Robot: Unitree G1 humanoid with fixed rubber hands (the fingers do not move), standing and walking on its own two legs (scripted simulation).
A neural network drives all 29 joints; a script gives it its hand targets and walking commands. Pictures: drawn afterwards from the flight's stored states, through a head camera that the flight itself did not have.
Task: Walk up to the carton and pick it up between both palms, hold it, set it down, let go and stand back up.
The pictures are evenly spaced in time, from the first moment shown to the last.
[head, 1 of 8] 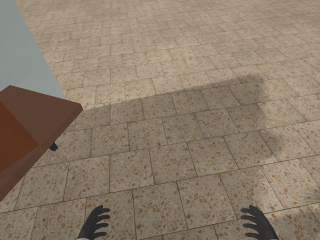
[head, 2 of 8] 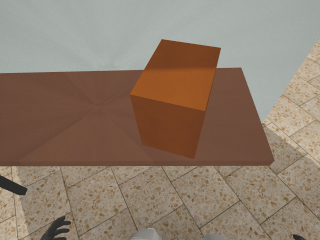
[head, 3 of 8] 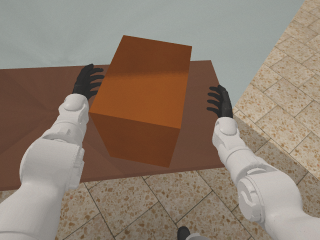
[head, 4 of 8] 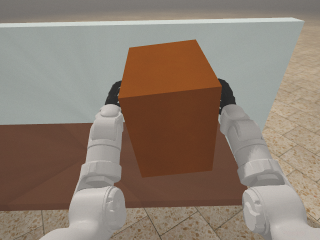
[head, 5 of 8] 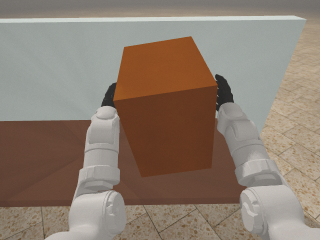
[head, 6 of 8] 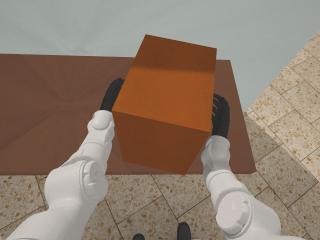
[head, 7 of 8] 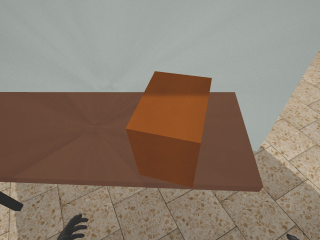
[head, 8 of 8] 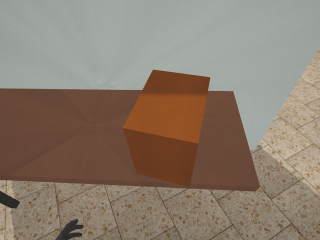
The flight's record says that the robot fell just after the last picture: no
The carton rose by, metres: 0.27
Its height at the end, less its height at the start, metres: +0.00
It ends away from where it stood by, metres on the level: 0.03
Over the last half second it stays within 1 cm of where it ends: yes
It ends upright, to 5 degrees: yes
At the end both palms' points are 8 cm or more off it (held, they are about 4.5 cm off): yes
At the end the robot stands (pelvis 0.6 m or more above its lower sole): yes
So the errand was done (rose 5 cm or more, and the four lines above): yes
